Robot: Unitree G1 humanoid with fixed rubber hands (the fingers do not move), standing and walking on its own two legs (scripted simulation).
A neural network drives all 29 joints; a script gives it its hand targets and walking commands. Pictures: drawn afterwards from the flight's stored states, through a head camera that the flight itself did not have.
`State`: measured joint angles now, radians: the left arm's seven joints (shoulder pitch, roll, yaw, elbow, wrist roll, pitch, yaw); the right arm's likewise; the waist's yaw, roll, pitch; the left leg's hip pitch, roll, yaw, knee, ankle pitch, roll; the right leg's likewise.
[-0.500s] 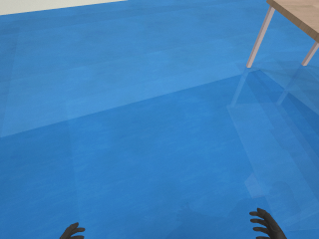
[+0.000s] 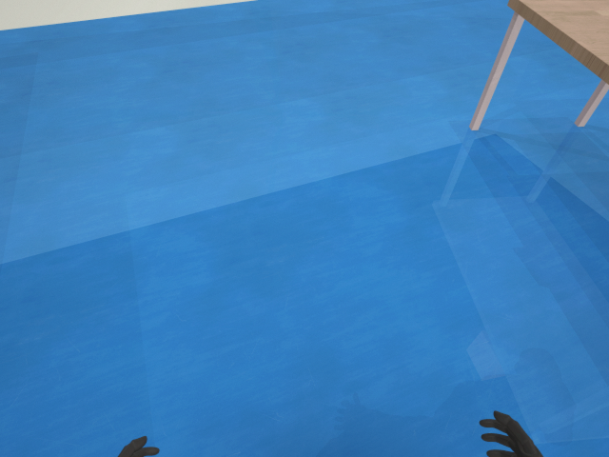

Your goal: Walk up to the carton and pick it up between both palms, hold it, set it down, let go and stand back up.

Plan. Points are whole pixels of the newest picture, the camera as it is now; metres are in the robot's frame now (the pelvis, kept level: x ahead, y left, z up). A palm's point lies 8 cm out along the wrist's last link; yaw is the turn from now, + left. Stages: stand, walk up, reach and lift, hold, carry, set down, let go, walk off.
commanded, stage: stand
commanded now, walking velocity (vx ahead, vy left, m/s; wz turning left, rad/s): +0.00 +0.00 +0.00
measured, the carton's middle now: out of the picture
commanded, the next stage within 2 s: walk up in 0.80 s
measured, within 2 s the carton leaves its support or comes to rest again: neither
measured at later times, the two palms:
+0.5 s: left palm out of the picture +0.07 +0.26 -0.12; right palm out of the picture +0.10 -0.28 -0.09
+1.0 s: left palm out of the picture +0.05 +0.26 -0.12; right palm out of the picture +0.08 -0.29 -0.10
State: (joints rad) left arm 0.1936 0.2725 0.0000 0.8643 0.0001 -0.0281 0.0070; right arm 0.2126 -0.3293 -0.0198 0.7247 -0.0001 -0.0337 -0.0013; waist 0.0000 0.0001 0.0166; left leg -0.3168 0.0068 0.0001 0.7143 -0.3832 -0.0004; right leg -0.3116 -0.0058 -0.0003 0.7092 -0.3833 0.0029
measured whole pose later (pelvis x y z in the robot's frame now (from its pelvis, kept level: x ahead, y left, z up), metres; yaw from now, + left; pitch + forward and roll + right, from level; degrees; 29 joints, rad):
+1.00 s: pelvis -0.02 +0.00 +0.00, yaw +0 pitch -2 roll +0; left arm 0.19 0.28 0.00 0.98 0.00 -0.02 0.00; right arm 0.21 -0.34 -0.02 0.85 0.00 -0.04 0.00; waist 0.00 0.00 0.03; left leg -0.31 0.01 0.00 0.69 -0.34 0.00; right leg -0.31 -0.01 0.00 0.70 -0.35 0.00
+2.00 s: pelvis +0.23 -0.14 +0.02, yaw -36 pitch +0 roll -2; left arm 0.25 0.40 0.00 0.77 0.00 0.01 -0.06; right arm 0.36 -0.38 -0.08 0.85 0.00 -0.09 0.02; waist 0.00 0.00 0.04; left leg -0.16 0.05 0.21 0.53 -0.37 0.06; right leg -0.53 -0.03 0.03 1.03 -0.26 0.00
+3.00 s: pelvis +0.56 -0.30 +0.02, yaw -59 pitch +0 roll -3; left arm 0.29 0.40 0.00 0.87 0.00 -0.04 0.02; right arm 0.33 -0.33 -0.10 0.84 0.00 -0.05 0.05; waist 0.00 0.02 0.07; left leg -0.23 0.01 0.15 0.58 -0.36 0.08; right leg -0.53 0.01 0.03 1.04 -0.30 -0.01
